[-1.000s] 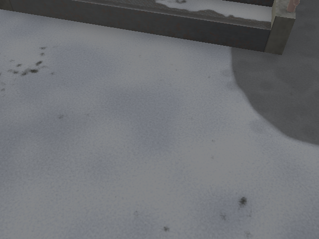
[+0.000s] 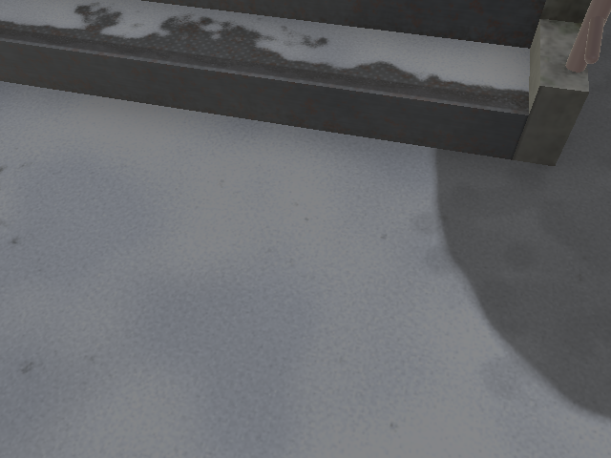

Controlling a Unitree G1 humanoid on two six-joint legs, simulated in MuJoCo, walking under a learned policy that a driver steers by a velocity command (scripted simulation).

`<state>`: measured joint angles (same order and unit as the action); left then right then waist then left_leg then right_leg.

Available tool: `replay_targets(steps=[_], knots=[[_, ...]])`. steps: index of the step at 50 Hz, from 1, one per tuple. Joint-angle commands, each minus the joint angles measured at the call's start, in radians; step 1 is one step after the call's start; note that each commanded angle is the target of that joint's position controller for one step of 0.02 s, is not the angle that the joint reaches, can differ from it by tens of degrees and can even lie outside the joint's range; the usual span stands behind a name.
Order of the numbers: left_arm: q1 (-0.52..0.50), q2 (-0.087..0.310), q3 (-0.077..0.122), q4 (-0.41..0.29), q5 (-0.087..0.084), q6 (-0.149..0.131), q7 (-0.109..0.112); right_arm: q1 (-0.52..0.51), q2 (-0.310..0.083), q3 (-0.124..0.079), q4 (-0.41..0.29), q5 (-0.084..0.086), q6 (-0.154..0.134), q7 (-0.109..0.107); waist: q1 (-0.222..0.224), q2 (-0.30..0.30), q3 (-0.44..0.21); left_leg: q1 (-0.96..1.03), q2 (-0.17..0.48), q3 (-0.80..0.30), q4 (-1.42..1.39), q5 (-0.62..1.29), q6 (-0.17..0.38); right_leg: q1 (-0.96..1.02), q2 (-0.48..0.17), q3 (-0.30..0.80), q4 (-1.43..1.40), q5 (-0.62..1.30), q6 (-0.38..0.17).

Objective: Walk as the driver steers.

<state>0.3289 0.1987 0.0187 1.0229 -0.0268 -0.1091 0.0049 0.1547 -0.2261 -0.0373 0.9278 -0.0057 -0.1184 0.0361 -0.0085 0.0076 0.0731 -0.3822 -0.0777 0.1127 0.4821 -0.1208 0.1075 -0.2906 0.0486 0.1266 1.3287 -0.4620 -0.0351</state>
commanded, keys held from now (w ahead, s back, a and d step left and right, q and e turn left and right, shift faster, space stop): shift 0.24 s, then w+shift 0.76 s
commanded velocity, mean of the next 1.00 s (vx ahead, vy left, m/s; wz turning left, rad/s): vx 0.62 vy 0.00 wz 0.00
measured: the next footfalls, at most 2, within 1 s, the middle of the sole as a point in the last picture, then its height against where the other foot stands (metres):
right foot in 0.40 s outside the picture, level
left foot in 0.90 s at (320, 335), level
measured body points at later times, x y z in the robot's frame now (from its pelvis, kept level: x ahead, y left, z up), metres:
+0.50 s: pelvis +0.24 -0.06 +0.01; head +0.25 -0.08 +0.46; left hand +0.31 +0.21 -0.11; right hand +0.30 -0.33 -0.14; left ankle +0.12 +0.05 -0.65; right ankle +0.24 -0.14 -0.73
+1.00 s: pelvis +0.61 -0.05 -0.01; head +0.64 -0.05 +0.44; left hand +0.58 +0.20 -0.15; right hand +0.74 -0.31 -0.13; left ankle +0.68 +0.00 -0.73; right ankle +0.40 -0.16 -0.61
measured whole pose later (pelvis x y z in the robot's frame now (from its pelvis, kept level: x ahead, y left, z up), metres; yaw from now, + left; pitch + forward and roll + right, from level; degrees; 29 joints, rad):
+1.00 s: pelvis +0.61 -0.05 -0.01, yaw +0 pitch +0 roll +1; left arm 0.40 0.21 0.03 1.03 0.00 -0.10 0.00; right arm 0.14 -0.26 -0.05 0.90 -0.04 -0.08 0.01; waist 0.02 -0.01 0.05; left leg -0.37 -0.08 0.14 0.57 -0.21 0.13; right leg -0.19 0.02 0.03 1.24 -0.29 -0.13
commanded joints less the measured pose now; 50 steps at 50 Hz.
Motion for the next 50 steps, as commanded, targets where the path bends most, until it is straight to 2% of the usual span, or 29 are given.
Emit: replay_targets(steps=[1,3,5,7,10,12,14,15,17,19,20,21,22,23,24,25,27,30,35,38,39,41,43,44,45,46,47,48,50], knots=[[0.04,0.085,0.033,-0.065,0.004,0.016,0.007,0.036,-0.019,0.015,-0.004,0.002,-0.023,0.007,0.041,-0.055,-0.123,0.217,0.318,-0.28,-0.227,0.713,0.163,-0.183,-0.113,-0.028,0.019,0.093,0.004],[0.072,0.031,0.029,-0.069,0.005,0.037,0.006,0.062,-0.032,0.02,0.028,-0.003,-0.02,-0.004,0.066,0.01,-0.101,0.133,0.276,-0.197,-0.257,0.79,0.157,-0.152,-0.122,-0.053,-0.072,0.148,0.016],[0.018,0.046,0.033,-0.101,0.011,0.043,0.015,0.056,-0.067,0.019,0.043,-0.016,-0.013,-0.022,0.081,0.041,-0.089,0.088,0.229,-0.117,-0.262,0.848,0.143,-0.147,-0.119,-0.082,-0.235,0.244,0.036],[-0.071,0.051,0.029,-0.128,0.02,0.042,0.023,0.051,-0.098,0.017,0.044,-0.009,0.003,-0.039,0.063,0.06,-0.101,0.107,0.186,-0.065,-0.249,0.816,0.109,-0.124,-0.105,-0.114,-0.453,0.357,0.052],[-0.172,0.063,0.026,-0.143,0.021,0.045,0.023,0.115,-0.127,0.011,0.07,0.002,0.023,-0.049,0.006,0.075,-0.134,0.207,0.206,-0.078,-0.221,0.719,0.087,-0.108,-0.09,-0.121,-0.632,0.475,0.058],[-0.201,0.082,0.028,-0.148,0.021,0.049,0.019,0.118,-0.12,0.011,0.084,0.003,0.035,-0.048,-0.004,0.08,-0.123,0.239,0.24,-0.11,-0.196,0.638,0.095,-0.103,-0.097,-0.102,-0.687,0.474,0.047],[-0.262,0.109,0.034,-0.173,0.017,0.054,0.01,0.128,-0.173,-0.014,0.098,0.018,0.045,-0.043,-0.02,0.073,-0.106,0.281,0.312,-0.194,-0.22,0.337,0.129,-0.152,-0.116,-0.105,-0.69,0.36,0.02],[-0.294,0.129,0.039,-0.187,0.012,0.054,0.003,0.15,-0.191,-0.027,0.103,0.026,0.051,-0.044,-0.031,0.063,-0.075,0.312,0.347,-0.251,-0.253,0.046,0.142,-0.206,-0.13,-0.1,-0.693,0.275,0.003],[-0.333,0.14,0.046,-0.202,0.0,0.038,-0.009,0.182,-0.18,-0.034,0.103,0.03,0.049,-0.051,-0.034,0.052,0.019,0.363,0.397,-0.357,-0.285,-0.295,0.151,-0.305,-0.144,-0.096,-0.741,0.204,-0.029],[-0.26,0.124,0.051,-0.171,0.0,0.011,-0.02,0.188,-0.167,-0.034,0.094,0.032,0.041,-0.052,0.004,0.036,0.025,0.374,0.386,-0.354,-0.212,-0.236,0.145,-0.244,-0.121,-0.128,-0.785,0.198,-0.052],[-0.122,0.131,0.063,-0.124,-0.003,-0.001,-0.022,0.131,-0.16,-0.029,0.071,0.028,0.036,-0.049,0.076,0.019,-0.025,0.268,0.331,-0.288,-0.089,-0.073,0.123,-0.041,-0.102,-0.126,-0.818,0.184,-0.075],[0.075,0.215,0.099,-0.054,-0.005,-0.013,-0.021,0.078,-0.09,-0.006,0.03,0.031,0.022,-0.036,0.141,-0.15,-0.125,0.001,0.175,-0.132,0.219,0.064,0.054,0.295,-0.191,0.104,-0.931,0.028,-0.17],[0.293,0.246,0.104,0.011,0.1,-0.004,-0.023,0.092,-0.073,-0.007,-0.003,-0.032,0.012,-0.016,0.167,-0.37,-0.152,-0.314,0.003,-0.022,0.562,-0.31,0.003,0.554,-0.373,0.537,-1.133,-0.126,-0.23],[0.225,0.164,0.08,0.0,0.101,0.009,-0.028,0.053,-0.118,-0.021,0.0,-0.055,0.015,-0.014,0.117,-0.194,-0.105,-0.456,0.036,-0.147,0.71,-0.346,0.028,0.551,-0.363,0.539,-1.131,-0.184,-0.202],[0.125,0.142,0.074,-0.041,0.089,0.012,-0.029,0.031,-0.117,-0.021,-0.003,-0.036,0.013,-0.007,0.084,-0.074,-0.06,-0.466,0.095,-0.181,0.742,-0.229,0.037,0.476,-0.345,0.418,-1.12,-0.13,-0.179],[0.08,0.122,0.067,-0.052,0.076,0.01,-0.027,0.015,-0.112,-0.019,-0.008,-0.024,0.011,0.0,0.058,-0.035,-0.045,-0.43,0.131,-0.186,0.718,-0.139,0.033,0.405,-0.315,0.331,-1.143,-0.036,-0.155],[0.052,0.093,0.051,-0.044,0.054,0.0,-0.02,0.017,-0.097,-0.013,-0.016,-0.039,0.032,0.01,0.014,-0.067,-0.032,-0.364,0.17,-0.165,0.673,-0.069,-0.005,0.325,-0.254,0.206,-1.188,0.095,-0.112],[0.142,0.104,0.046,-0.01,0.038,-0.014,-0.014,-0.04,-0.086,-0.006,-0.044,-0.04,0.058,0.02,0.024,-0.064,0.004,-0.413,0.183,-0.112,0.66,-0.022,-0.043,0.327,-0.22,0.106,-1.218,0.289,-0.097],[0.253,0.101,0.031,0.017,0.038,-0.021,-0.012,-0.256,-0.067,0.016,-0.14,-0.028,0.062,0.023,0.071,-0.067,0.074,-0.435,0.156,-0.015,0.435,0.071,-0.064,0.318,-0.182,-0.01,-1.264,0.636,-0.093],[0.275,0.111,0.024,0.029,0.039,-0.024,-0.002,-0.34,-0.049,0.035,-0.184,-0.016,0.059,0.022,0.08,-0.089,0.1,-0.337,0.121,0.034,0.229,0.12,-0.034,0.339,-0.195,-0.055,-1.323,0.805,-0.094],[0.259,0.124,0.024,0.03,0.04,-0.025,0.0,-0.336,-0.054,0.036,-0.191,-0.012,0.06,0.02,0.064,-0.1,0.094,-0.292,0.108,0.034,0.179,0.121,-0.013,0.365,-0.206,-0.079,-1.325,0.886,-0.095],[0.255,0.148,0.023,0.033,0.043,-0.025,0.002,-0.306,-0.081,0.029,-0.193,-0.011,0.056,0.006,0.033,-0.112,0.044,-0.168,0.037,0.082,0.131,0.076,0.026,0.427,-0.227,-0.122,-1.224,1.323,-0.082],[0.229,0.195,0.034,0.036,0.059,-0.011,0.018,-0.11,-0.133,0.008,-0.152,-0.013,0.05,-0.015,-0.079,-0.158,-0.082,0.035,-0.014,0.056,0.131,-0.014,0.063,0.468,-0.262,-0.13,-0.96,1.597,-0.08],[0.19,0.217,0.041,0.03,0.064,0.0,0.022,0.095,-0.171,-0.012,-0.092,-0.01,0.049,-0.029,-0.169,-0.167,-0.182,0.227,-0.02,0.027,0.102,-0.045,0.082,0.433,-0.267,-0.13,-0.734,1.566,-0.086],[0.133,0.209,0.042,0.012,0.065,0.006,0.021,0.304,-0.211,-0.035,-0.03,-0.021,0.05,-0.045,-0.265,-0.137,-0.266,0.478,0.061,-0.056,0.059,-0.107,0.11,0.268,-0.234,-0.148,-0.446,1.336,-0.086],[0.179,0.079,0.015,-0.025,0.039,-0.001,-0.001,0.406,-0.298,-0.064,-0.01,-0.052,0.05,-0.056,-0.209,0.083,-0.364,0.746,0.333,-0.453,0.014,-0.5,0.193,-0.081,-0.087,-0.159,-0.039,0.618,-0.073],[0.204,0.087,0.022,-0.04,0.018,-0.019,-0.011,0.338,-0.263,-0.064,-0.01,-0.048,0.05,-0.035,-0.129,0.17,-0.384,0.806,0.451,-0.936,-0.195,-0.675,0.24,-0.349,0.036,-0.033,0.158,0.034,-0.089],[0.079,0.141,0.033,-0.081,0.02,-0.023,-0.005,0.219,-0.211,-0.059,-0.012,-0.03,0.047,-0.027,-0.096,0.1,-0.193,0.656,0.401,-0.822,-0.262,-0.662,0.205,-0.447,-0.047,-0.01,0.146,0.146,-0.116],[0.006,0.115,0.028,-0.099,0.028,-0.019,-0.013,0.148,-0.092,-0.033,-0.002,-0.033,0.026,-0.019,-0.026,-0.036,-0.038,0.371,0.348,-0.575,-0.315,-0.406,0.168,-0.388,-0.119,-0.03,0.051,0.235,-0.112]])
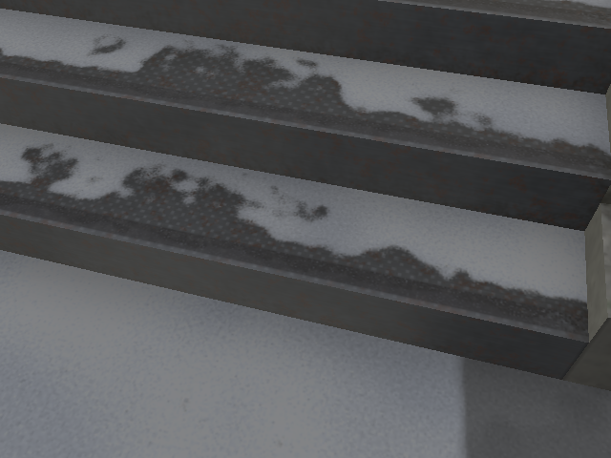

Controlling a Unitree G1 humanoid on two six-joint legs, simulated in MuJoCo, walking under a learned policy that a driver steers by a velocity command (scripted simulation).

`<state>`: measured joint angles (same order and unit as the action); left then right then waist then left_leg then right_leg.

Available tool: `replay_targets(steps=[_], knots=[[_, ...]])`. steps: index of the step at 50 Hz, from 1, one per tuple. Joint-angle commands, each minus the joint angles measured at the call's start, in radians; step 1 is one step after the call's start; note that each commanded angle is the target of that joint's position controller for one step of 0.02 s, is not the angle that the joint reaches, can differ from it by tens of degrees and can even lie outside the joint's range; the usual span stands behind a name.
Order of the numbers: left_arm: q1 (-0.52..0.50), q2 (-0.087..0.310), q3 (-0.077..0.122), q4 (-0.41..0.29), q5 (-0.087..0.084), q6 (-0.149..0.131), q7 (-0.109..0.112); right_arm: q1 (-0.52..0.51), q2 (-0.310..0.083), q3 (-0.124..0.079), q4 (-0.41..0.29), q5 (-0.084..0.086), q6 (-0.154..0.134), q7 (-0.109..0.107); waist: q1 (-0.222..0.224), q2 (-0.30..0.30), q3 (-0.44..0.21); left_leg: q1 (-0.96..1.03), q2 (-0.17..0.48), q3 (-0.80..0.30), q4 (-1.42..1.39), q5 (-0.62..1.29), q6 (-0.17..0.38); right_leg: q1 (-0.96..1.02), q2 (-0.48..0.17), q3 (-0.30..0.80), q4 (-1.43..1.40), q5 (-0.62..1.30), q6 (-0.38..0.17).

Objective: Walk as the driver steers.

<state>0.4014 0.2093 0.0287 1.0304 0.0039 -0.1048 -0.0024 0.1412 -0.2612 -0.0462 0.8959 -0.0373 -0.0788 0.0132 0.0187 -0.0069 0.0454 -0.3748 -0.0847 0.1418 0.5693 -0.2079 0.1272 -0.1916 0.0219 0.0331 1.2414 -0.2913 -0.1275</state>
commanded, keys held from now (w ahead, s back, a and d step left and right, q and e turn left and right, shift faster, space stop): w+shift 0.18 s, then w+q+shift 0.62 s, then w+e+shift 0.20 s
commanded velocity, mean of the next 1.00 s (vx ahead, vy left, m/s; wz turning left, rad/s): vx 0.99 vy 0.00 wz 0.45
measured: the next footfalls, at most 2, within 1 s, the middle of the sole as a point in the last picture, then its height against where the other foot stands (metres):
right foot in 0.36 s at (379, 429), level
left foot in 0.82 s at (256, 344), level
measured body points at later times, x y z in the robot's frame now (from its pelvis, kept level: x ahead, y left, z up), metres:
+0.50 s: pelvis +0.46 -0.01 +0.02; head +0.48 +0.00 +0.46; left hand +0.50 +0.27 -0.11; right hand +0.55 -0.27 -0.12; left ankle +0.34 +0.09 -0.60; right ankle +0.50 -0.10 -0.72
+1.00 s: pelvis +0.85 +0.16 +0.02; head +0.87 +0.16 +0.47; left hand +0.96 +0.45 -0.02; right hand +0.97 -0.08 -0.13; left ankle +0.71 +0.15 -0.72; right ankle +0.96 +0.07 -0.37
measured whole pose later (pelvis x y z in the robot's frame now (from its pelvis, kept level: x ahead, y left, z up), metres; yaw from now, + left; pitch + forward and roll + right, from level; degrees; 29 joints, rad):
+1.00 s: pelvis +0.85 +0.16 +0.02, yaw +31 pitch +2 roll -1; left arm 0.00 0.11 -0.04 0.56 -0.02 -0.03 0.05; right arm 0.46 -0.28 -0.04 0.98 -0.05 -0.07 0.02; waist 0.05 0.05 -0.01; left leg 0.03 -0.02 0.12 0.31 -0.34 0.06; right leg -1.23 0.05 0.05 2.25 -0.54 -0.14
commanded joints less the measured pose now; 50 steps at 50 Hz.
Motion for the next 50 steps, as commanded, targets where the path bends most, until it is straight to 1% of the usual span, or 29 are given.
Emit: replay_targets(steps=[1,4,8,10,13,16,17,18,19,20,21,22,25,28,31,35,37,39,40,41,42,43,44,45,46,47,48,49,50], knots=[[-0.063,0.081,0.014,-0.111,0.018,-0.005,-0.017,0.157,-0.033,-0.014,0.048,-0.003,-0.027,0.004,-0.009,-0.014,0.018,0.257,0.306,-0.515,-0.419,-0.256,0.117,-0.435,-0.107,0.064,0.108,0.072,-0.006],[-0.129,0.038,-0.001,-0.162,0.046,0.031,-0.051,0.2,-0.043,-0.006,0.086,0.029,-0.056,0.003,0.038,0.03,0.085,0.128,0.258,-0.377,-0.496,-0.183,0.099,-0.465,-0.159,0.029,0.001,0.093,0.045],[-0.396,0.051,-0.02,-0.276,0.035,0.02,-0.063,0.259,-0.054,0.001,0.085,0.038,-0.064,0.014,-0.018,0.003,0.164,0.049,0.156,-0.195,-0.566,0.132,0.061,-0.419,-0.14,-0.094,-0.413,0.352,0.073],[-0.486,0.024,-0.037,-0.301,0.026,0.011,-0.067,0.33,-0.083,0.0,0.103,0.053,-0.081,0.006,-0.058,0.023,0.165,0.061,0.18,-0.2,-0.619,0.373,0.05,-0.29,-0.099,-0.145,-0.582,0.47,0.063],[-0.511,0.091,-0.027,-0.326,0.024,0.004,-0.047,0.347,-0.143,-0.007,0.112,0.048,-0.083,-0.01,-0.051,0.047,0.098,0.327,0.206,-0.206,-0.523,0.774,0.028,-0.27,-0.048,-0.132,-0.732,0.5,0.05],[-0.181,0.187,0.011,-0.256,0.025,0.007,0.007,0.32,-0.187,-0.014,0.11,0.027,-0.06,-0.025,0.116,0.12,-0.15,0.413,0.227,-0.223,-0.063,1.152,0.022,0.067,0.022,-0.08,-0.665,0.225,0.023],[0.009,0.215,0.029,-0.201,0.034,0.006,0.023,0.272,-0.199,-0.02,0.101,0.027,-0.053,-0.026,0.214,0.1,-0.217,0.295,0.19,-0.225,0.188,0.966,0.025,0.274,-0.018,-0.065,-0.736,0.199,0.025],[0.168,0.295,0.056,-0.174,0.068,0.003,0.042,0.251,-0.115,-0.007,0.069,0.017,-0.052,-0.016,0.244,0.012,-0.324,0.087,0.123,-0.215,0.533,0.594,0.034,0.494,-0.199,0.087,-0.707,-0.042,0.014],[0.095,0.346,0.068,-0.186,0.099,-0.004,0.026,0.427,0.061,0.028,0.024,0.089,-0.056,-0.009,0.053,-0.326,-0.458,-0.232,0.009,-0.213,0.897,-0.24,-0.005,0.689,-0.533,0.64,-0.833,-0.041,-0.119],[0.003,0.252,0.07,-0.214,0.074,-0.001,0.004,0.328,-0.075,0.009,0.02,0.072,-0.044,-0.027,0.085,-0.131,-0.394,-0.347,0.078,-0.228,0.915,-0.158,0.023,0.583,-0.475,0.66,-0.925,-0.24,-0.126],[-0.083,0.157,0.047,-0.218,0.068,-0.011,-0.001,0.219,-0.086,0.002,0.003,0.058,-0.033,-0.021,0.065,-0.037,-0.221,-0.36,0.137,-0.233,0.844,-0.057,0.021,0.406,-0.424,0.482,-0.965,-0.22,-0.09],[-0.1,0.124,0.04,-0.192,0.057,-0.017,-0.004,0.181,-0.062,0.005,-0.014,0.055,-0.021,-0.017,0.038,0.022,-0.117,-0.322,0.162,-0.213,0.812,-0.023,0.02,0.259,-0.394,0.371,-1.026,-0.092,-0.057],[-0.079,0.073,0.022,-0.131,0.024,-0.036,-0.003,0.16,0.008,0.013,-0.059,0.011,0.033,0.012,-0.048,-0.034,-0.026,-0.289,0.22,-0.21,0.802,0.016,-0.006,0.066,-0.327,0.076,-1.075,0.179,0.019],[-0.108,0.101,0.027,-0.129,0.013,-0.064,-0.016,0.069,0.018,0.016,-0.122,0.003,0.055,0.018,-0.076,-0.059,-0.007,-0.315,0.209,-0.146,0.743,0.061,-0.028,-0.004,-0.289,-0.14,-1.06,0.571,0.059],[-0.07,0.142,0.031,-0.122,0.034,-0.058,-0.014,-0.06,0.012,0.024,-0.198,0.007,0.07,0.028,-0.065,-0.073,0.04,-0.421,0.199,-0.103,0.623,0.152,-0.008,0.074,-0.27,-0.249,-1.054,0.702,0.077],[-0.082,0.187,0.027,-0.151,0.028,-0.025,0.005,-0.152,-0.002,0.039,-0.268,0.017,0.099,0.007,-0.097,-0.101,-0.017,-0.308,0.128,0.085,0.525,-0.034,0.075,0.191,-0.261,-0.344,-0.973,1.284,0.129],[-0.032,0.203,0.025,-0.175,0.047,0.019,0.015,-0.149,-0.058,0.024,-0.269,0.007,0.08,0.013,-0.092,-0.023,-0.066,-0.276,0.037,0.163,0.417,-0.07,0.096,0.382,-0.267,-0.325,-0.726,1.658,0.123],[-0.086,0.274,0.043,-0.222,0.029,0.031,0.021,0.117,-0.109,-0.014,-0.217,0.0,0.061,0.019,-0.193,-0.08,-0.233,0.176,-0.002,0.064,0.123,0.067,0.09,0.258,-0.306,-0.256,-0.347,1.624,0.112],[-0.162,0.301,0.062,-0.254,-0.024,0.055,0.01,0.289,-0.143,-0.05,-0.141,0.012,0.039,0.016,-0.267,-0.006,-0.212,0.411,-0.014,0.055,-0.281,0.313,0.096,0.1,-0.209,-0.285,0.005,1.213,0.108],[-0.243,0.189,0.049,-0.282,-0.016,0.048,-0.007,0.32,-0.175,-0.072,-0.082,0.03,0.042,0.006,-0.242,0.208,-0.04,0.653,0.103,-0.099,-0.373,0.547,0.147,-0.443,-0.001,-0.268,0.47,-0.024,0.1],[-0.214,0.014,-0.007,-0.402,-0.002,0.014,0.021,0.34,-0.322,-0.088,-0.09,-0.023,0.041,0.006,-0.093,0.203,-0.144,0.91,0.321,-0.356,0.075,1.47,0.187,-0.826,-0.008,-0.129,0.876,-0.222,0.091],[-0.316,0.022,-0.009,-0.44,-0.028,-0.006,0.034,0.457,-0.367,-0.119,-0.098,-0.036,0.053,-0.018,-0.2,0.067,-0.38,1.112,0.429,-0.452,-0.01,1.271,0.279,-1.025,0.001,-0.074,1.074,-0.174,0.075],[-0.347,0.013,-0.024,-0.475,-0.046,-0.001,0.057,0.489,-0.315,-0.107,-0.061,-0.057,0.051,-0.02,-0.172,0.027,-0.323,1.024,0.486,-0.516,-0.145,0.834,0.278,-1.172,-0.005,-0.06,1.237,-0.234,0.05],[-0.451,-0.021,-0.039,-0.508,-0.03,0.007,0.064,0.473,-0.223,-0.075,-0.016,-0.066,0.037,-0.015,-0.139,0.036,-0.17,0.867,0.487,-0.501,-0.234,0.456,0.219,-1.316,-0.012,0.005,1.375,-0.353,0.006],[-0.529,-0.1,-0.065,-0.55,-0.013,0.026,0.071,0.473,-0.134,-0.046,0.04,-0.056,0.011,-0.01,-0.104,0.079,-0.045,0.691,0.498,-0.439,-0.274,0.405,0.16,-1.411,0.016,0.124,1.541,-0.447,-0.038],[-0.524,-0.129,-0.09,-0.589,-0.002,0.041,0.067,0.364,-0.08,-0.019,0.039,-0.026,-0.015,-0.004,0.019,0.051,0.059,0.372,0.486,-0.272,-0.367,0.341,0.067,-1.296,-0.005,0.161,1.334,-0.443,-0.051],[-0.466,-0.075,-0.081,-0.587,-0.02,0.054,0.06,0.153,-0.063,0.009,-0.018,-0.012,-0.024,0.011,0.152,0.009,0.128,0.042,0.416,-0.086,-0.513,0.262,0.0,-1.068,-0.003,0.063,1.013,-0.336,-0.03],[-0.431,-0.057,-0.071,-0.565,-0.034,0.08,0.063,0.016,-0.059,0.023,-0.046,-0.001,-0.027,0.016,0.187,0.001,0.14,-0.191,0.302,0.077,-0.59,0.37,-0.039,-0.864,0.05,-0.036,0.841,-0.219,-0.02],[-0.427,-0.062,-0.078,-0.592,-0.037,0.108,0.053,-0.004,-0.076,0.022,-0.064,0.011,-0.06,0.01,0.205,0.077,0.137,-0.37,0.305,0.146,-0.663,0.754,-0.005,-0.637,0.06,-0.117,0.749,-0.162,-0.012]])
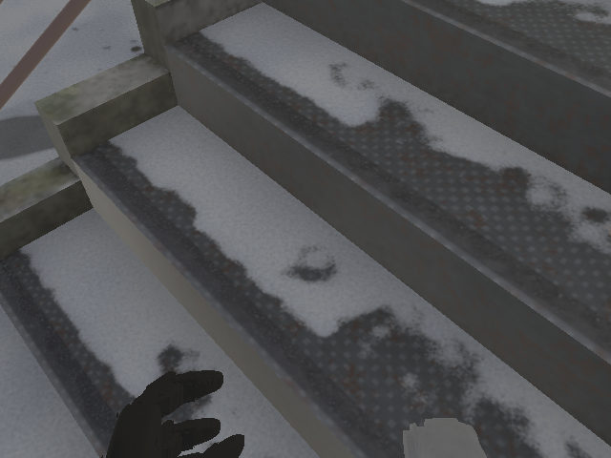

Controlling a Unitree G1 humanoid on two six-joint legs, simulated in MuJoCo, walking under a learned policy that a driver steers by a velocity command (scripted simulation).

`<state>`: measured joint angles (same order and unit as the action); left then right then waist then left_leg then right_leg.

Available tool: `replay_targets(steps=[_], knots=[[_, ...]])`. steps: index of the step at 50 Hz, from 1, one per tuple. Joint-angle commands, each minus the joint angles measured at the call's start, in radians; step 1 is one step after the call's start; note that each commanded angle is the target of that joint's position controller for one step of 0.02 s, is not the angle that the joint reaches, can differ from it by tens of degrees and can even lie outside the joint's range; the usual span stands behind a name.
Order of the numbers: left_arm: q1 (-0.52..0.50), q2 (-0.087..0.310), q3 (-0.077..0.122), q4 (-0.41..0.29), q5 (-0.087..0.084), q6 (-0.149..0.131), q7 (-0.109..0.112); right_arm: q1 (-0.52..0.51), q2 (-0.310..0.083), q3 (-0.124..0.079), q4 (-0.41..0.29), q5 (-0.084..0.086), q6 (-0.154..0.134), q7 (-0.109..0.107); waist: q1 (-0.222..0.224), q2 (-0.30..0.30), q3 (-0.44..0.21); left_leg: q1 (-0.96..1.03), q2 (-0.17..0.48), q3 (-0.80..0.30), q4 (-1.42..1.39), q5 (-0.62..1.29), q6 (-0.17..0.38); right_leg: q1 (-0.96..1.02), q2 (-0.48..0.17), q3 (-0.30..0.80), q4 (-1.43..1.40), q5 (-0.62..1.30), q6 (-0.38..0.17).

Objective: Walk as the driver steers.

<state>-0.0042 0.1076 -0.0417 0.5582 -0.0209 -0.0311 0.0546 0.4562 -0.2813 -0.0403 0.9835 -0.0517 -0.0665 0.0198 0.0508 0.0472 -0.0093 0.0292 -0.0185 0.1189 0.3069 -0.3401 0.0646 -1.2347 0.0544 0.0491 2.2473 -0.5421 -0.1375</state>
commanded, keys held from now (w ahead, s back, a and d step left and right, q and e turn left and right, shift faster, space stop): w+e+shift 1.00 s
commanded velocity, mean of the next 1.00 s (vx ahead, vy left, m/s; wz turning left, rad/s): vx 1.00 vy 0.00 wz -0.80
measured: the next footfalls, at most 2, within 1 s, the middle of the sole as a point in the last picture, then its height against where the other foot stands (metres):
right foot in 0.10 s outside the picture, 0.17 m higher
left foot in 0.44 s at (349, 351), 0.17 m higher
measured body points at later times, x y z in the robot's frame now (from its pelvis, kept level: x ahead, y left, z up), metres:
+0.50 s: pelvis +0.39 -0.06 +0.22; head +0.45 -0.07 +0.67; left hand +0.40 +0.22 +0.10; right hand +0.68 -0.27 +0.24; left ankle +0.54 +0.00 -0.40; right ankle +0.17 -0.09 -0.44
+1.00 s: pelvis +0.70 -0.26 +0.42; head +0.72 -0.25 +0.87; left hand +0.98 -0.25 +0.31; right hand +0.55 -0.48 +0.32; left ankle +0.73 -0.07 -0.05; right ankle +0.68 -0.29 -0.23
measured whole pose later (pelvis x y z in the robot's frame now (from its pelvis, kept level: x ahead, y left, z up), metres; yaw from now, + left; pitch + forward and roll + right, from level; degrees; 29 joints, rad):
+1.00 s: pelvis +0.70 -0.26 +0.42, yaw -51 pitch +3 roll -2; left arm 0.18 0.23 0.03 0.71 0.01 0.00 0.01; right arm 0.34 -0.20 -0.04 0.70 -0.06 -0.11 0.04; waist -0.07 -0.01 -0.06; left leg -0.60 0.08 -0.09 1.89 -0.12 0.02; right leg -0.62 0.22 -0.06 1.11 -0.54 -0.18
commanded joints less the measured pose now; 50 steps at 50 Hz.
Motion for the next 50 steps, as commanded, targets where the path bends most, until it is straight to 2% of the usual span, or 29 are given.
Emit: replay_targets(steps=[1,3,5,6,7,8,10,11,14,18,20,22,23,24,25,27,28,30,32,35,38,40,41,43,44,45,46,47,50], knots=[[0.134,0.083,-0.002,-0.061,0.024,0.044,-0.024,-0.422,-0.098,0.011,-0.183,0.062,-0.087,-0.007,0.269,0.011,0.087,-0.755,0.151,0.281,-0.314,1.408,0.032,0.698,0.023,-0.184,-0.493,0.166,-0.011],[0.414,0.197,0.05,0.057,0.043,0.037,-0.008,-0.4,-0.351,-0.063,-0.239,0.16,-0.103,-0.027,0.333,-0.034,-0.287,-0.41,0.207,0.125,0.041,2.055,0.086,1.088,0.107,-0.11,-0.807,0.277,0.036],[0.647,0.276,0.086,0.11,-0.011,0.013,0.0,-0.471,-0.302,-0.087,-0.247,0.115,-0.079,-0.008,0.402,0.067,-0.414,-0.016,0.245,0.021,0.719,2.039,0.079,1.145,0.052,0.02,-1.416,0.34,-0.003],[0.535,0.287,0.118,0.158,0.018,0.001,-0.019,-0.507,-0.158,-0.062,-0.272,0.055,-0.06,0.013,0.297,-0.145,-0.157,-0.221,0.041,-0.068,1.116,0.777,0.042,1.079,0.104,0.205,-1.745,0.423,-0.011],[0.272,0.378,0.143,0.168,0.034,0.011,0.01,-0.195,0.026,-0.014,-0.388,0.013,-0.043,0.05,-0.094,-0.645,-0.227,-0.653,-0.151,-0.217,1.502,0.315,-0.034,1.188,-0.08,0.795,-1.774,0.778,-0.202],[0.266,0.263,0.124,0.176,-0.003,0.013,-0.017,-0.233,0.051,0.021,-0.371,-0.061,-0.063,0.057,-0.065,-0.3,-0.186,-0.727,-0.1,-0.224,1.711,0.207,-0.018,1.11,0.031,0.677,-1.718,0.759,-0.203],[0.493,0.153,0.097,0.309,0.021,0.001,-0.028,-0.435,0.156,0.057,-0.468,-0.08,-0.077,0.029,-0.037,-0.099,-0.059,-1.045,-0.103,-0.162,1.859,-0.031,-0.014,1.161,0.024,0.494,-1.738,0.735,-0.162],[0.527,0.14,0.099,0.34,0.032,-0.027,-0.019,-0.565,0.192,0.086,-0.548,-0.096,-0.076,0.016,-0.007,-0.071,0.013,-1.243,-0.075,-0.15,1.923,-0.144,-0.005,1.169,0.015,0.525,-1.756,0.768,-0.173],[0.54,0.16,0.101,0.342,0.035,-0.069,-0.035,-0.73,0.13,0.1,-0.634,-0.068,-0.053,0.003,-0.001,0.007,0.077,-1.232,-0.039,-0.035,1.645,-0.342,-0.004,1.02,0.01,0.446,-1.908,0.904,-0.128],[0.699,0.216,0.136,0.393,0.037,-0.071,0.003,-0.958,0.153,0.116,-0.8,-0.04,-0.027,-0.018,0.067,-0.098,0.039,-1.268,0.025,-0.061,1.4,-0.431,-0.005,1.145,-0.117,0.524,-2.101,1.088,-0.167],[0.485,0.221,0.143,0.251,0.014,-0.075,0.008,-0.764,0.172,0.113,-0.746,0.021,-0.006,-0.023,-0.063,0.002,-0.157,-0.393,-0.078,0.071,0.909,-0.156,-0.033,0.761,-0.062,0.403,-2.166,1.591,-0.117],[0.328,0.475,0.227,0.203,-0.032,-0.163,-0.039,-0.232,0.021,-0.005,-0.63,0.068,0.035,-0.069,-0.398,-0.138,-0.543,0.215,-0.047,-0.182,0.741,-0.042,-0.003,0.756,-0.12,0.494,-1.629,2.148,-0.047],[0.295,0.355,0.215,0.183,-0.015,-0.206,-0.074,-0.167,-0.099,-0.055,-0.549,0.069,0.028,-0.072,-0.361,0.063,-0.589,0.297,0.103,-0.385,0.542,-0.066,0.051,0.755,-0.014,0.429,-1.278,1.252,0.012],[0.268,0.231,0.184,0.078,-0.042,-0.197,-0.094,-0.2,-0.193,-0.077,-0.536,0.025,0.019,-0.079,-0.303,0.466,-0.69,0.258,0.442,-0.964,0.189,-0.066,0.196,0.588,0.181,0.304,-0.691,0.312,0.067],[0.282,0.233,0.173,0.046,0.033,-0.178,-0.077,-0.32,-0.12,-0.076,-0.549,0.004,0.025,-0.076,-0.199,0.377,-0.605,0.076,0.415,-1.061,0.126,-0.163,0.235,0.536,0.093,0.202,-0.417,0.371,0.061],[0.25,0.127,0.135,0.048,0.085,-0.115,-0.065,-0.366,0.07,-0.021,-0.412,0.027,-0.015,-0.061,-0.087,-0.028,-0.177,-0.163,0.364,-0.779,0.109,-0.343,0.24,0.306,-0.005,0.072,-0.198,0.429,0.037],[0.247,0.059,0.104,0.025,0.108,-0.087,-0.066,-0.323,0.12,-0.01,-0.345,0.025,-0.039,-0.061,-0.032,-0.111,-0.096,-0.257,0.361,-0.687,0.089,-0.245,0.204,0.259,-0.038,0.084,-0.097,0.407,0.013],[0.185,-0.023,0.054,-0.016,0.079,-0.035,-0.064,-0.2,0.149,0.0,-0.182,0.005,-0.068,-0.038,0.013,-0.127,0.005,-0.318,0.343,-0.455,0.046,-0.052,0.125,0.113,-0.061,0.097,0.067,0.293,-0.022],[0.103,-0.021,0.045,-0.036,0.032,-0.01,-0.06,-0.184,0.171,0.01,-0.104,-0.007,-0.085,-0.015,0.035,-0.103,0.069,-0.372,0.319,-0.222,-0.013,0.065,0.052,0.052,-0.068,0.119,-0.024,0.245,-0.032],[-0.128,-0.048,0.026,-0.125,0.027,0.024,-0.035,-0.102,0.106,0.007,-0.007,-0.017,-0.113,0.008,0.019,-0.021,0.118,-0.34,0.329,-0.069,-0.149,0.132,0.021,-0.1,-0.037,0.04,0.108,0.141,-0.064],[-0.321,-0.039,0.004,-0.207,0.039,0.034,-0.014,-0.032,0.037,0.009,0.031,0.006,-0.11,0.011,0.028,-0.117,0.151,-0.322,0.23,0.101,-0.238,0.277,-0.037,-0.095,-0.043,-0.073,-0.206,0.139,-0.074],[-0.226,0.045,0.0,-0.178,0.024,0.041,-0.046,-0.042,-0.029,0.012,0.008,0.043,-0.096,-0.024,0.062,-0.085,0.028,-0.442,0.165,0.257,-0.319,0.784,0.001,0.438,-0.037,-0.262,-0.67,0.197,-0.059],[-0.123,0.105,0.019,-0.125,0.031,0.044,-0.058,-0.051,-0.092,0.011,-0.05,0.075,-0.095,-0.049,0.072,-0.05,-0.076,-0.402,0.189,0.257,-0.198,1.478,0.038,0.677,0.051,-0.345,-0.748,0.181,-0.041],[0.185,0.173,0.061,-0.048,0.003,0.058,-0.049,-0.06,-0.313,-0.049,-0.125,0.072,-0.087,-0.064,0.186,0.097,-0.346,-0.14,0.286,0.204,0.245,2.091,0.063,0.886,0.11,-0.285,-0.857,0.075,-0.048],[0.326,0.219,0.081,-0.034,0.043,0.036,-0.049,-0.127,-0.313,-0.068,-0.19,0.069,-0.07,-0.024,0.187,0.188,-0.401,-0.06,0.349,0.114,0.554,2.058,0.083,0.943,0.111,-0.187,-1.065,-0.06,-0.081],[0.247,0.306,0.128,-0.045,0.021,0.022,-0.049,-0.097,-0.238,-0.074,-0.228,0.048,-0.065,0.014,0.132,0.119,-0.366,-0.261,0.263,0.044,0.936,1.259,0.032,1.068,0.108,0.096,-1.35,-0.093,-0.139],[0.16,0.413,0.172,-0.016,0.008,0.026,-0.045,-0.199,-0.077,-0.05,-0.359,0.032,-0.077,0.062,0.055,-0.312,-0.286,-0.818,0.002,-0.036,1.392,0.229,-0.059,1.249,-0.056,0.645,-1.733,0.252,-0.226],[0.179,0.407,0.175,-0.02,0.03,0.042,-0.027,-0.304,-0.04,-0.029,-0.468,-0.029,-0.09,0.064,0.049,-0.144,-0.335,-1.007,-0.012,-0.207,1.758,0.228,-0.051,1.265,-0.151,0.873,-1.863,0.013,-0.266],[0.255,0.302,0.148,0.153,0.054,-0.026,-0.032,-0.337,0.106,0.039,-0.544,-0.033,-0.07,0.0,-0.056,0.056,0.056,-1.27,0.018,-0.207,2.016,0.095,-0.034,0.935,-0.117,0.699,-1.904,0.079,-0.193]])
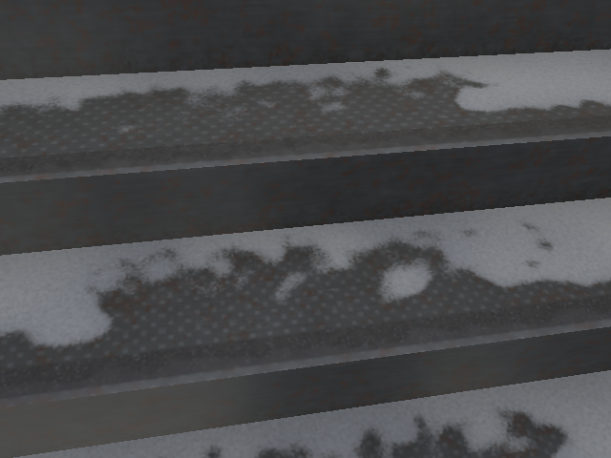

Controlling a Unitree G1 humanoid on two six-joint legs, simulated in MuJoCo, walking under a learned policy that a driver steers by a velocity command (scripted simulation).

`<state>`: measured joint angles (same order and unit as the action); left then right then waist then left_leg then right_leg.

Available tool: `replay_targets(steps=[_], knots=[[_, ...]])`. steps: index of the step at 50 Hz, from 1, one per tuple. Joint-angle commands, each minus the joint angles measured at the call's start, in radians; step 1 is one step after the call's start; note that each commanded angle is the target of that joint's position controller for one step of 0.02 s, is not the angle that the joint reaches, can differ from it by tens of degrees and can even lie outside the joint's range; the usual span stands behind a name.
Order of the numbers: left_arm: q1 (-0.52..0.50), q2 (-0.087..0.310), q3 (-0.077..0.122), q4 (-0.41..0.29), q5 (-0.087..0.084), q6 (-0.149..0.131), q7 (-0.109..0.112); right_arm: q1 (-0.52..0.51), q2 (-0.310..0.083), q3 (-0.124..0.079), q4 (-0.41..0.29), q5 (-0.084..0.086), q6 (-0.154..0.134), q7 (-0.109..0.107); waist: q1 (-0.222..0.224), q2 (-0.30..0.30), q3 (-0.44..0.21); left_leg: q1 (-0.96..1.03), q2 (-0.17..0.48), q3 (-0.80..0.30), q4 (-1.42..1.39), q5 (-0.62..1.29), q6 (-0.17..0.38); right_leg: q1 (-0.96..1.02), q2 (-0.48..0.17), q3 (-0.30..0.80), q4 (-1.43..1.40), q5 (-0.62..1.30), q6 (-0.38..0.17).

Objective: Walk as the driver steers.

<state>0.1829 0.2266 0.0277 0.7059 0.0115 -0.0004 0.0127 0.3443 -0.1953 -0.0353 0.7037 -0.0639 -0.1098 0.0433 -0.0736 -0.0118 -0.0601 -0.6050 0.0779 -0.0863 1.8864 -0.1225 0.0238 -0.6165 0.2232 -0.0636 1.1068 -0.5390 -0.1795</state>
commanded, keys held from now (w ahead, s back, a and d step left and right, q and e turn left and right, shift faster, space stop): w+e+shift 0.18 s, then w+shift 0.12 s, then w+q+shift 0.44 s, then q+shift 0.26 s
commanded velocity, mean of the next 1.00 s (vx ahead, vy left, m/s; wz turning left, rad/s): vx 0.90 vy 0.00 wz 0.07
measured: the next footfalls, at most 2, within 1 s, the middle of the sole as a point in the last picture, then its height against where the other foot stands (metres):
left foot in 0.26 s outside the picture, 0.17 m higher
right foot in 0.62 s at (372, 287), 0.17 m higher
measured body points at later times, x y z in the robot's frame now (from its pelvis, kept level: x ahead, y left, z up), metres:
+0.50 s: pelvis +0.42 +0.03 +0.25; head +0.44 +0.03 +0.70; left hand +0.78 +0.06 +0.30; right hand +0.25 -0.18 +0.12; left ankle +0.35 +0.16 -0.48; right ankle +0.46 -0.10 -0.20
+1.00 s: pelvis +0.82 -0.02 +0.47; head +0.82 -0.02 +0.92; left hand +0.78 +0.25 +0.33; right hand +1.11 -0.19 +0.47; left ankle +0.93 +0.07 -0.14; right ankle +0.66 -0.15 -0.24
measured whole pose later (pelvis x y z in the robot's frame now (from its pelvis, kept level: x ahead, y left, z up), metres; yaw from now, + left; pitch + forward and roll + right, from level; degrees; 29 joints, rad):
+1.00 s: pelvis +0.82 -0.02 +0.47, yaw +6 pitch +7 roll +2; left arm 0.39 0.29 0.09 1.06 0.10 -0.07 -0.10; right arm -0.05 -0.18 0.03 0.47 0.02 0.00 0.09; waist -0.05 -0.05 -0.13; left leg -0.98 -0.15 0.04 1.26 -0.32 0.12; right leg -0.11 -0.17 -0.23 0.55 -0.02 -0.06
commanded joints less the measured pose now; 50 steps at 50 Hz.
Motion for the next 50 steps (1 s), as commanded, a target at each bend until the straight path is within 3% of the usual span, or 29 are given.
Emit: replay_targets(steps=[1,3,5,7,10,11,12,13,14,15,17,19,22,25,27,28,30,31,32,33,35,38,43,44,45,46,48,49,50], knots=[[0.097,0.156,0.065,0.051,0.029,-0.071,-0.004,-0.233,0.091,0.071,-0.295,-0.026,-0.003,-0.041,0.026,0.084,0.131,-0.676,-0.071,0.012,0.515,-0.174,0.022,0.255,-0.264,0.693,-0.751,0.19,-0.114],[0.032,0.101,0.037,0.076,0.012,-0.092,-0.024,-0.288,0.091,0.087,-0.322,-0.01,0.027,-0.059,-0.027,0.044,0.215,-0.615,-0.037,0.052,0.255,-0.277,0.024,0.059,-0.218,0.502,-0.82,0.213,-0.052],[0.139,0.122,0.037,0.139,0.027,-0.124,-0.024,-0.491,0.101,0.1,-0.426,-0.005,0.04,-0.085,0.037,-0.052,0.216,-0.736,-0.028,0.049,0.393,-0.484,0.034,0.093,-0.254,0.533,-0.883,0.295,-0.094],[0.172,0.16,0.054,0.136,-0.016,-0.108,0.0,-0.556,0.067,0.117,-0.49,-0.024,0.051,-0.095,0.045,0.039,0.156,-0.488,0.018,0.065,-0.144,-0.523,0.05,0.07,-0.233,0.443,-1.057,0.386,-0.104],[0.034,0.268,0.102,0.042,-0.051,-0.132,0.003,-0.106,-0.052,0.03,-0.319,0.036,0.052,-0.099,-0.159,0.003,-0.274,0.637,-0.12,0.189,-0.487,-0.304,0.045,-0.087,-0.244,0.36,-0.793,1.737,-0.069],[-0.056,0.363,0.142,0.024,-0.044,-0.16,-0.01,0.125,-0.113,-0.015,-0.27,0.046,0.061,-0.11,-0.334,-0.049,-0.439,0.764,-0.109,0.143,-0.634,-0.319,0.058,0.037,-0.291,0.389,-0.492,2.02,-0.031],[-0.126,0.312,0.144,0.007,-0.026,-0.196,-0.031,0.29,-0.191,-0.05,-0.175,0.023,0.055,-0.105,-0.393,0.065,-0.49,0.798,-0.12,0.146,-0.844,-0.422,0.058,0.136,-0.227,0.322,-0.133,1.939,0.014],[-0.207,0.117,0.101,-0.017,0.024,-0.223,-0.062,0.248,-0.228,-0.064,-0.094,0.039,0.042,-0.094,-0.332,0.34,-0.309,0.707,-0.024,-0.082,-1.137,-0.298,0.114,0.029,-0.023,0.272,0.342,0.75,0.06],[-0.012,-0.047,0.055,-0.081,0.053,-0.217,-0.07,0.075,-0.211,-0.06,-0.091,0.037,0.042,-0.095,-0.076,0.434,-0.274,0.64,0.206,-0.71,-1.443,-0.082,0.206,-0.243,0.019,0.347,0.704,0.412,0.072],[0.029,-0.038,0.043,-0.113,0.054,-0.197,-0.065,-0.095,-0.119,-0.049,-0.121,0.029,0.036,-0.078,0.025,0.259,-0.25,0.601,0.25,-0.839,-1.474,-0.352,0.267,-0.318,-0.042,0.29,0.904,0.429,0.061],[-0.067,-0.108,-0.007,-0.176,0.08,-0.153,-0.055,-0.109,0.021,-0.021,0.016,0.039,-0.001,-0.051,0.087,0.008,0.005,0.435,0.192,-0.629,-1.492,-0.455,0.233,-0.495,-0.088,0.285,1.041,0.359,0.025],[-0.175,-0.18,-0.045,-0.219,0.073,-0.115,-0.033,0.042,0.056,-0.02,0.176,0.041,-0.019,-0.038,0.062,0.012,0.106,0.41,0.121,-0.328,-1.508,-0.265,0.169,-0.684,-0.103,0.274,1.198,0.177,-0.006],[-0.363,-0.121,-0.061,-0.341,0.05,-0.087,-0.014,-0.021,0.046,-0.006,0.219,0.051,-0.041,-0.032,0.15,0.013,0.252,0.172,0.071,-0.091,-1.705,0.03,0.131,-0.625,-0.239,0.1,0.813,0.053,0.04],[-0.546,-0.151,-0.095,-0.447,0.046,-0.089,-0.009,0.182,-0.039,-0.016,0.299,0.057,-0.044,-0.059,0.069,0.056,0.201,0.339,0.096,-0.096,-1.884,0.123,0.194,-0.723,-0.304,-0.012,0.82,-0.102,0.043],[-0.506,-0.187,-0.122,-0.44,0.027,-0.093,-0.037,0.155,-0.054,-0.02,0.266,0.093,-0.011,-0.079,0.094,-0.085,0.032,0.083,0.003,0.035,-2.004,0.354,0.187,0.013,-0.28,-0.075,0.243,0.146,0.017],[-0.371,-0.13,-0.09,-0.369,-0.001,-0.102,-0.036,0.19,-0.118,-0.025,0.213,0.113,-0.031,-0.076,0.111,-0.083,-0.167,0.05,0.01,-0.002,-1.864,0.996,0.214,0.436,-0.16,-0.145,0.203,0.22,0.054],[0.091,-0.009,0.0,-0.286,-0.003,-0.051,0.002,0.053,-0.395,-0.133,0.132,0.101,-0.075,-0.042,0.375,0.182,-0.428,0.375,0.113,-0.068,-1.396,1.612,0.183,0.61,-0.152,0.019,-0.009,0.103,0.076],[0.14,0.1,0.044,-0.257,0.007,-0.046,0.008,0.02,-0.345,-0.14,0.111,0.083,-0.092,-0.018,0.379,0.099,-0.482,0.356,0.081,-0.105,-1.091,1.423,0.14,0.675,-0.208,0.133,-0.111,0.023,0.062],[0.133,0.228,0.088,-0.197,0.034,-0.077,0.004,-0.026,-0.132,-0.108,0.023,0.1,-0.099,0.013,0.305,-0.3,-0.46,0.015,-0.148,-0.071,-0.528,0.268,0.07,0.764,-0.546,0.676,-0.483,0.084,-0.028],[0.086,0.191,0.09,-0.205,0.036,-0.069,-0.003,0.018,-0.101,-0.107,-0.005,0.077,-0.086,0.005,0.259,-0.238,-0.512,-0.105,-0.182,-0.14,-0.044,0.048,0.052,0.701,-0.664,0.995,-0.705,0.127,-0.054],[-0.062,0.044,0.054,-0.078,-0.001,-0.1,-0.015,-0.08,0.022,-0.073,-0.079,0.028,-0.042,-0.024,0.122,0.001,-0.157,-0.341,-0.075,-0.023,0.153,0.08,0.068,0.5,-0.598,0.707,-0.657,0.04,-0.079],[0.08,-0.1,0.019,0.15,0.023,-0.127,-0.023,-0.101,0.144,0.002,-0.122,0.029,0.019,-0.015,0.021,-0.006,0.035,-0.554,-0.075,-0.026,0.364,-0.11,0.129,0.426,-0.52,0.303,-0.705,0.341,0.03],[0.105,-0.009,0.01,0.254,0.036,-0.179,-0.021,-0.348,0.112,0.018,-0.248,0.054,0.112,-0.089,-0.028,-0.057,0.203,-0.715,-0.102,0.042,0.323,-0.392,0.134,0.365,-0.554,-0.063,-0.958,0.793,0.102],[-0.022,-0.032,-0.003,0.298,0.122,-0.102,-0.08,-0.308,0.047,0.067,-0.294,0.053,0.106,0.01,-0.173,-0.012,-0.091,-0.631,-0.085,0.057,0.088,-0.372,0.24,0.334,-0.475,-0.087,-0.817,0.937,0.01],[-0.196,0.127,0.032,0.231,0.124,-0.067,-0.12,-0.345,-0.039,0.047,-0.365,0.07,0.1,0.026,-0.24,0.068,-0.067,-0.34,-0.062,0.028,-0.296,-0.284,0.245,0.077,-0.403,-0.21,-0.88,1.035,0.041],[-0.112,0.291,0.084,0.224,0.108,-0.049,-0.144,-0.377,-0.07,0.053,-0.356,0.036,0.129,0.043,-0.21,-0.05,-0.181,0.077,-0.185,0.192,-0.499,-0.284,0.143,-0.053,-0.426,-0.152,-0.972,1.387,-0.044],[-0.242,0.467,0.143,0.134,0.093,-0.127,-0.115,0.0,-0.075,0.023,-0.182,0.133,0.146,0.1,-0.332,-0.206,-0.163,0.345,-0.296,0.28,-0.649,0.122,0.088,0.084,-0.528,-0.197,-0.783,2.174,-0.007],[-0.277,0.4,0.127,0.08,0.065,-0.148,-0.088,0.25,-0.159,-0.01,-0.072,0.126,0.145,0.08,-0.365,-0.052,-0.162,0.466,-0.346,0.242,-0.953,0.11,0.107,0.112,-0.522,-0.176,-0.471,2.242,0.014],[-0.052,0.113,0.065,0.07,0.096,-0.134,-0.113,0.499,-0.232,-0.027,0.03,0.043,0.171,0.007,-0.251,0.261,-0.459,0.944,-0.236,-0.216,-1.177,0.914,0.337,-0.148,-0.339,-0.123,0.165,1.016,0.132]])
Velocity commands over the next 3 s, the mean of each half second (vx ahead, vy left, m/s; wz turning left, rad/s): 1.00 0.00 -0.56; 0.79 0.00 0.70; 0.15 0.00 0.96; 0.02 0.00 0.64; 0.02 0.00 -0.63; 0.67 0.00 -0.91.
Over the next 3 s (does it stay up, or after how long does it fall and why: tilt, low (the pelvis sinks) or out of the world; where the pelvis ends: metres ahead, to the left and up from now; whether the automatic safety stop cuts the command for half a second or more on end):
stays up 1.39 0.05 0.81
